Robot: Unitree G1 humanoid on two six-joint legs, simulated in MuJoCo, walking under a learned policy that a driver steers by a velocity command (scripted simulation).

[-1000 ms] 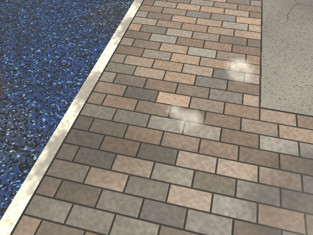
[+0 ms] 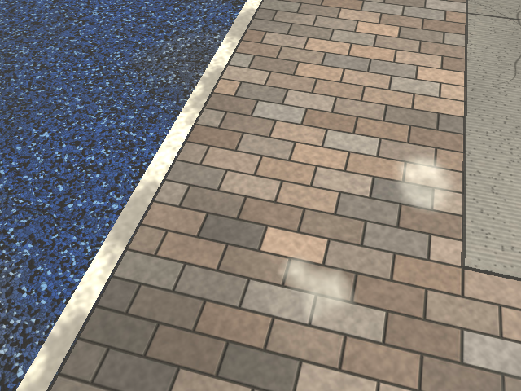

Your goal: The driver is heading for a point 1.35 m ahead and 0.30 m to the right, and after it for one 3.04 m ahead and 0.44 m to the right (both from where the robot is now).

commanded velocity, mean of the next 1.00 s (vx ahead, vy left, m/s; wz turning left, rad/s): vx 0.50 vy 0.00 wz -0.28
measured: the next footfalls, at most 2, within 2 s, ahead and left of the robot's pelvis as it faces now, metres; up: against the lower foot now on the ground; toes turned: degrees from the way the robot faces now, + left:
left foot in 0.34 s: +0.38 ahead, +0.16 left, +0.00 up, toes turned +2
right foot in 0.90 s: +0.64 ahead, -0.12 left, +0.00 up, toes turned -20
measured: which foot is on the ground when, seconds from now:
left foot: up 0.00-0.32, down 0.34-0.88, up 0.90-1.00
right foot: down 0.00-0.36, up 0.38-0.88, down 0.90-1.00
